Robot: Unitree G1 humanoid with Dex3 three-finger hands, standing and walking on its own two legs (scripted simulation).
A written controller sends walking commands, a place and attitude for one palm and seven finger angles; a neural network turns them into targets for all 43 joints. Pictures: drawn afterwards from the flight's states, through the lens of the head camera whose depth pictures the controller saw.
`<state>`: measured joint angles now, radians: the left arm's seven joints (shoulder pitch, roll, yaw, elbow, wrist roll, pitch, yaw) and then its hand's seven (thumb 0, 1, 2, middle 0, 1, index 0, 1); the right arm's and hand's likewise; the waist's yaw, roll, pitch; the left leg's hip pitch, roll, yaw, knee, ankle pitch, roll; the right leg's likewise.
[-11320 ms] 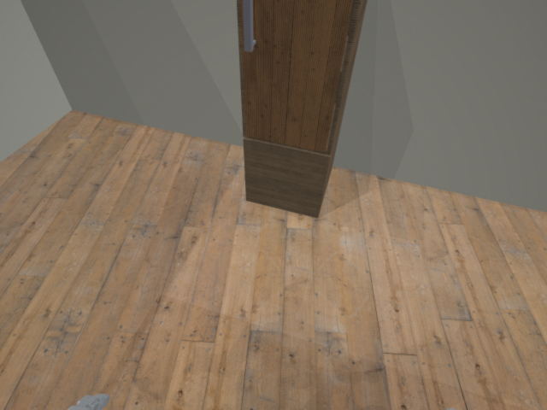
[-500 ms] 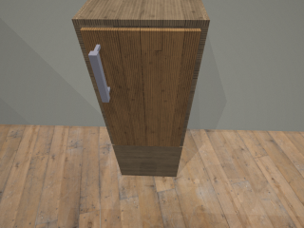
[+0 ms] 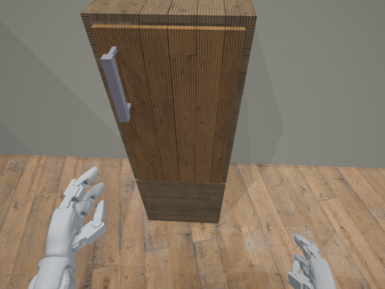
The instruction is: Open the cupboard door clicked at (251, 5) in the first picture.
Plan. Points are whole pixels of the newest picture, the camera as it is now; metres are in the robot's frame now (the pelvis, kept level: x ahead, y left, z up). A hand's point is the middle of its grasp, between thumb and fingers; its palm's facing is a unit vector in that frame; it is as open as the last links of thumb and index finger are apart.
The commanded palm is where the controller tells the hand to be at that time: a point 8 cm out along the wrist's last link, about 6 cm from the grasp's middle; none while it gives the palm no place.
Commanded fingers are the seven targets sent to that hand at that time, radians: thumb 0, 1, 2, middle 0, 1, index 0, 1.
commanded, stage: raise the hand with hooked fingers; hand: left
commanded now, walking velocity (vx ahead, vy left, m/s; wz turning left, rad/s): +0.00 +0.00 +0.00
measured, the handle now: (119, 86) +0.54 +0.20 +0.15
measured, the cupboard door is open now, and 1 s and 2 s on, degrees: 0 0 0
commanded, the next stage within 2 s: move the hooked fingers beside the handle in 1.82 s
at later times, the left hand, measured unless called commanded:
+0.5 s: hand (86, 228) +0.23 +0.21 +0.05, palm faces -0.07 -1.00 -0.05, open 10.7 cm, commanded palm +0.19 +0.27 +0.07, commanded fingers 0.00 -0.03 0.50 -0.27 -0.90 -0.27 -0.90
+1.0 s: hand (30, 184) +0.27 +0.29 +0.13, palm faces +0.02 -1.00 -0.05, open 13.5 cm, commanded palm +0.24 +0.34 +0.13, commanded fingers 0.00 -0.50 0.30 -0.30 -1.20 -0.30 -1.20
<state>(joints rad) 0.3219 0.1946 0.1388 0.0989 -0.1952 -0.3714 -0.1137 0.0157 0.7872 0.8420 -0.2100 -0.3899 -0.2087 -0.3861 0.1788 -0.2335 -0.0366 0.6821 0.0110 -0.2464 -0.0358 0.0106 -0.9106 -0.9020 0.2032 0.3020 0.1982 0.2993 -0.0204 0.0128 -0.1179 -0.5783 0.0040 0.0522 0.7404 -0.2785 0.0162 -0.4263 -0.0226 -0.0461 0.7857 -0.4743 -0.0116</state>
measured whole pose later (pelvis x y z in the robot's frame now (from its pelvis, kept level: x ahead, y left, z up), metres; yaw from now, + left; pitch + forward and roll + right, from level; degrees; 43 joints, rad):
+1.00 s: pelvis -0.01 +0.04 +0.01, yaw -2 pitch +3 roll -3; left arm 0.07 0.40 0.38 0.05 -0.36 -0.10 -0.37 0.00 -0.38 0.35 -0.30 -1.13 -0.30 -1.12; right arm 0.23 -0.23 0.06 0.57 0.06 -0.27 -0.10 0.01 -0.91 -0.90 0.20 0.30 0.20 0.30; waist 0.03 0.02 -0.07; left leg -0.51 -0.02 -0.01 0.74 -0.29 0.05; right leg -0.32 0.00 -0.01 0.67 -0.41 0.02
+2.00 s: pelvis -0.01 -0.02 +0.02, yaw -2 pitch +1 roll -1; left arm -0.13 0.45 0.44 0.32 -0.35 0.01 -0.47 -0.01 -0.50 0.30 -0.31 -1.20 -0.31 -1.20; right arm 0.24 -0.29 0.05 0.62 0.08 -0.22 -0.12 0.01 -0.91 -0.90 0.20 0.30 0.20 0.30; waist 0.03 0.05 -0.05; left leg -0.40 0.03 -0.04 0.62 -0.23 -0.02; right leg -0.24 0.05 -0.04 0.61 -0.38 -0.04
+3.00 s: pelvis -0.01 +0.01 +0.01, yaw -2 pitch +5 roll -2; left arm -0.62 0.54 0.39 0.81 -0.22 -0.07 -0.38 -0.01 -0.50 0.30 -0.31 -1.20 -0.30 -1.20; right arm 0.31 -0.28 0.05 0.64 0.06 -0.10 -0.11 0.01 -0.91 -0.90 0.21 0.30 0.20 0.30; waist -0.05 0.02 -0.05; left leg -0.53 0.01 -0.03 0.67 -0.24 0.01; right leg -0.35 0.03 -0.02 0.63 -0.37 0.00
